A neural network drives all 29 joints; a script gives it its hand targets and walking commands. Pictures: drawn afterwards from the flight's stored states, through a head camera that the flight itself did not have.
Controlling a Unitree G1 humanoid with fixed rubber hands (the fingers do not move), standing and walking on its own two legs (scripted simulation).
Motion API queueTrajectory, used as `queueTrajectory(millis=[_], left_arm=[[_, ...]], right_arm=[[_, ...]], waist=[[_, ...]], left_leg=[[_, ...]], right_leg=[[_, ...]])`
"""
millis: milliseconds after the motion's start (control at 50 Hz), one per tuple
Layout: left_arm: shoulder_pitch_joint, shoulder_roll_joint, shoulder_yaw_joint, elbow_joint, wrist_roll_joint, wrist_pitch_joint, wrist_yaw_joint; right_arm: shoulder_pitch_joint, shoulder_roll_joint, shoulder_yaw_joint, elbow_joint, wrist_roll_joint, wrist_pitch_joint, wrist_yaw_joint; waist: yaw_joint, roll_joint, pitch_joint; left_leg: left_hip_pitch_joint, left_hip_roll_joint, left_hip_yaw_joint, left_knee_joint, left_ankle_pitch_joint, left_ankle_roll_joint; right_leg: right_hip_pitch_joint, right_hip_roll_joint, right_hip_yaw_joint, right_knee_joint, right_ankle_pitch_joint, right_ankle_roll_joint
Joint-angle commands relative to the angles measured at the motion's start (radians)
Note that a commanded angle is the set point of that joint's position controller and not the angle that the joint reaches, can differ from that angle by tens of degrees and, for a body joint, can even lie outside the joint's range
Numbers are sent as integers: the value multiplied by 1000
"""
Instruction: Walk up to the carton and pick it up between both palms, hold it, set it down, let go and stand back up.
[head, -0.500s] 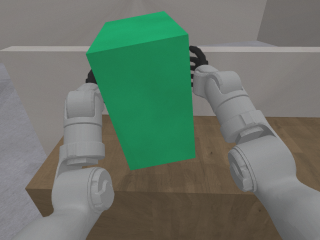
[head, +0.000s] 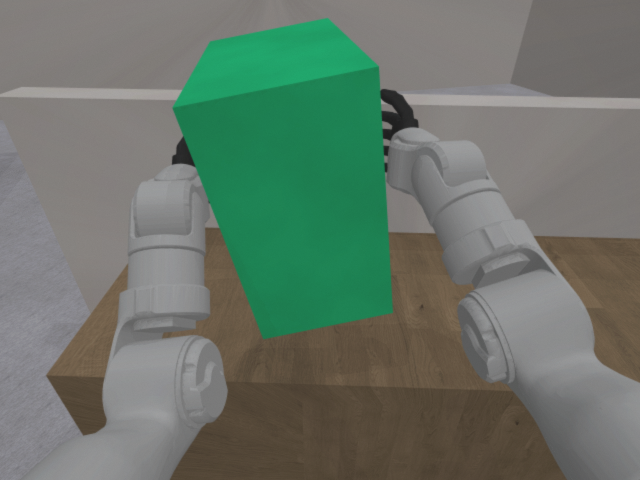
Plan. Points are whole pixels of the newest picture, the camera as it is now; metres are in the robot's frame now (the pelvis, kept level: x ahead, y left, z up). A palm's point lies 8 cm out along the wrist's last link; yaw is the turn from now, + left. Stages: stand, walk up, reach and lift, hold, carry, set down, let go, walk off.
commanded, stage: hold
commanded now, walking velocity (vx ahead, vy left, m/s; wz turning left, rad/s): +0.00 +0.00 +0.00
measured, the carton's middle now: (297, 170) +0.41 +0.01 +0.28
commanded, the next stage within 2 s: none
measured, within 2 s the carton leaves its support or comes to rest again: neither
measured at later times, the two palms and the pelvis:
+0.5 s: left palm (187, 185) +0.37 +0.14 +0.28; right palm (400, 154) +0.37 -0.11 +0.31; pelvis +0.00 +0.00 +0.00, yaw +1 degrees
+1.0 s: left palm (185, 183) +0.37 +0.15 +0.28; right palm (400, 150) +0.37 -0.11 +0.32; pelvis +0.00 +0.00 +0.00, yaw +0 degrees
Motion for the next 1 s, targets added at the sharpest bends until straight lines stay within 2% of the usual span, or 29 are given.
queueTrajectory(millis=[0,20,60,80,140,220,280,340,360,380,440,480,540,560,580,600,620,640,660,680,700,780,800,880,900,920,940,960,980], left_arm=[[-942,-563,-359,-248,-184,-124,-138],[-959,-538,-330,-240,-179,-131,-139],[-949,-546,-343,-234,-178,-126,-136],[-943,-545,-318,-216,-156,-124,-137],[-974,-548,-300,-218,-180,-133,-127],[-977,-558,-336,-198,-186,-130,-129],[-910,-567,-373,-250,-198,-121,-126],[-853,-508,-275,-172,-143,-104,-149],[-935,-519,-294,-190,-165,-116,-161],[-986,-533,-338,-249,-189,-130,-154],[-909,-560,-376,-250,-200,-121,-142],[-960,-544,-354,-261,-180,-121,-141],[-920,-518,-296,-164,-156,-117,-146],[-959,-523,-320,-206,-183,-130,-141],[-965,-546,-346,-254,-189,-135,-136],[-950,-570,-369,-232,-203,-124,-130],[-917,-541,-327,-193,-192,-126,-132],[-919,-543,-333,-193,-181,-123,-135],[-895,-530,-306,-178,-170,-120,-138],[-932,-541,-326,-186,-166,-117,-140],[-927,-514,-302,-150,-156,-116,-142],[-969,-579,-360,-226,-205,-136,-134],[-940,-550,-331,-205,-179,-125,-127],[-934,-579,-358,-252,-185,-123,-125],[-902,-556,-325,-208,-167,-117,-130],[-843,-564,-341,-195,-172,-108,-134],[-872,-549,-314,-157,-159,-108,-137],[-907,-578,-343,-200,-167,-104,-146],[-935,-558,-339,-204,-173,-113,-139]], right_arm=[[-653,675,143,-257,170,2,154],[-644,714,155,-263,165,7,148],[-667,700,152,-269,168,8,152],[-680,724,175,-273,182,6,154],[-690,722,164,-293,177,-1,160],[-700,701,146,-278,154,1,155],[-646,691,165,-335,182,3,149],[-614,690,157,-236,149,30,140],[-662,696,142,-266,148,17,137],[-667,703,136,-291,145,5,138],[-685,720,178,-400,172,0,128],[-661,714,158,-313,166,13,137],[-731,727,178,-330,150,8,142],[-729,753,179,-345,148,5,141],[-666,742,169,-316,154,8,137],[-700,721,162,-367,171,-2,142],[-672,718,177,-348,162,6,137],[-681,695,159,-319,156,7,141],[-656,712,162,-304,156,13,137],[-678,687,147,-268,164,9,143],[-646,681,122,-218,144,22,144],[-718,696,149,-340,171,-8,149],[-694,701,146,-306,175,0,149],[-660,687,146,-312,172,1,152],[-684,693,169,-312,180,-2,150],[-692,698,187,-366,179,2,145],[-678,669,152,-282,167,14,149],[-677,671,146,-296,168,4,146],[-682,686,154,-292,168,6,146]], waist=[[-24,113,-334],[-13,77,-345],[-7,75,-325],[21,66,-325],[22,54,-348],[1,50,-333],[-11,87,-379],[6,28,-250],[-8,18,-301],[-23,67,-359],[-24,65,-406],[-18,99,-372],[30,21,-329],[22,14,-356],[-7,58,-378],[-10,88,-382],[-12,40,-372],[-7,74,-351],[4,31,-330],[-13,94,-332],[-15,70,-292],[-20,71,-423],[1,88,-374],[-12,104,-386],[7,71,-363],[-1,36,-367],[-9,67,-294],[-20,105,-326],[-12,76,-322]], left_leg=[[20,-85,26,-57,204,-52],[21,-91,35,-59,155,-31],[12,-85,22,-61,151,-35],[23,-86,33,-55,168,-27],[21,-94,32,-52,160,-23],[17,-82,25,-59,125,-23],[53,-91,20,-30,250,-39],[4,-96,24,-66,133,-8],[18,-92,33,-66,102,-11],[9,-97,38,-53,110,-19],[50,-98,21,-28,217,-23],[42,-97,16,-38,180,-25],[3,-89,27,-64,82,2],[-10,-93,27,-66,80,1],[20,-94,26,-50,149,-17],[14,-95,16,-39,176,-26],[39,-97,20,-37,162,-7],[27,-92,16,-53,153,-15],[29,-85,23,-51,151,-12],[30,-89,19,-45,157,-27],[12,-87,22,-63,93,-18],[42,-86,17,-40,196,-30],[33,-86,19,-35,217,-33],[52,-85,24,-40,228,-46],[52,-88,21,-38,230,-30],[45,-86,22,-30,238,-31],[38,-82,16,-48,209,-36],[26,-93,28,-49,203,-47],[29,-93,29,-47,183,-36]], right_leg=[[159,84,31,5,179,64],[182,76,35,-3,169,72],[148,79,30,1,150,68],[149,75,39,-1,163,72],[149,77,37,-5,174,74],[128,80,35,-14,113,66],[165,87,40,5,246,68],[146,66,43,-19,168,85],[139,63,39,-21,121,86],[155,61,37,-15,148,80],[191,65,39,8,288,89],[146,66,34,-1,179,75],[122,61,36,-15,98,84],[137,60,36,-9,118,93],[165,69,36,2,187,81],[160,78,35,9,197,69],[156,66,43,-5,223,85],[133,72,38,-9,172,76],[138,70,40,-8,188,82],[125,75,35,-9,161,65],[119,67,41,-18,108,69],[175,85,34,1,195,62],[165,85,40,2,197,62],[170,91,24,4,201,58],[165,82,35,-4,210,70],[177,89,38,-10,217,70],[140,84,41,-15,192,61],[166,85,30,1,168,60],[160,82,34,-6,166,65]])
